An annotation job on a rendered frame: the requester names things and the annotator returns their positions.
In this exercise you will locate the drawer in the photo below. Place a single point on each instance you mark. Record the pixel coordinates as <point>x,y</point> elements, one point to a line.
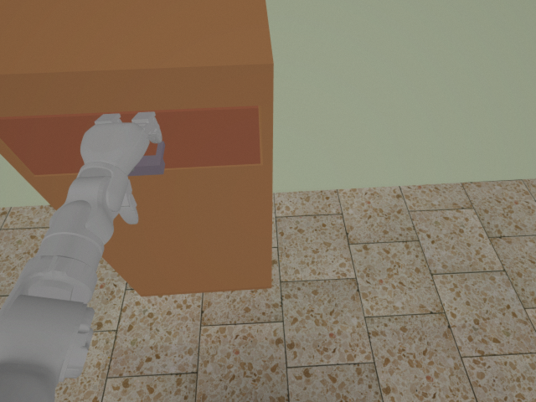
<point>199,137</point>

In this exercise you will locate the left robot upper arm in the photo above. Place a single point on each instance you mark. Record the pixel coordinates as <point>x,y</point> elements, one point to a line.
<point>42,341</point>

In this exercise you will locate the cabinet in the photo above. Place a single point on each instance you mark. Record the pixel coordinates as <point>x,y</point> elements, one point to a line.
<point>200,229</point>

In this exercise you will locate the handle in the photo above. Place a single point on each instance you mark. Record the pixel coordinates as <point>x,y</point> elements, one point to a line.
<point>151,165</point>

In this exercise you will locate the robot left hand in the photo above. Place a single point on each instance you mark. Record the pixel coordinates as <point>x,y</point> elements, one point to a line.
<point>121,144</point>

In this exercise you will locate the left robot forearm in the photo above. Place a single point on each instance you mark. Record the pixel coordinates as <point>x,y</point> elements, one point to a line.
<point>65,265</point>

